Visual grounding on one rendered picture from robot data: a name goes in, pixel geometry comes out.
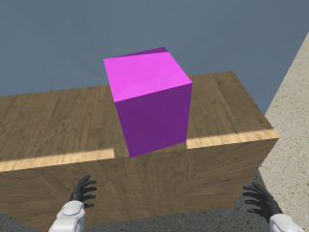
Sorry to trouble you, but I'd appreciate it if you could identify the carton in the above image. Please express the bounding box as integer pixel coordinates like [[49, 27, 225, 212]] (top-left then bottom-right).
[[103, 47, 192, 159]]

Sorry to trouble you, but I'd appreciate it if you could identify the pedestal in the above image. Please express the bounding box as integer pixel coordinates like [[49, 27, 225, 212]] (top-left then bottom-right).
[[0, 71, 280, 232]]

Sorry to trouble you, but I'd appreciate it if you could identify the robot right hand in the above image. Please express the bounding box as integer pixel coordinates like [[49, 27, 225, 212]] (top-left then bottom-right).
[[242, 182, 283, 224]]

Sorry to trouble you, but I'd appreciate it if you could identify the robot left forearm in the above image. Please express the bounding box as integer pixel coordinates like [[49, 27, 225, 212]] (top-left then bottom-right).
[[48, 200, 85, 232]]

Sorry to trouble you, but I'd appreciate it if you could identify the robot left hand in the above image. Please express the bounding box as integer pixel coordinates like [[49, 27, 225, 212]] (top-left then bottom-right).
[[69, 175, 97, 209]]

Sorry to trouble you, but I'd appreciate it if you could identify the robot right forearm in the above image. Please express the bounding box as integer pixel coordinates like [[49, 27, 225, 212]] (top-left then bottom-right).
[[269, 214, 305, 232]]

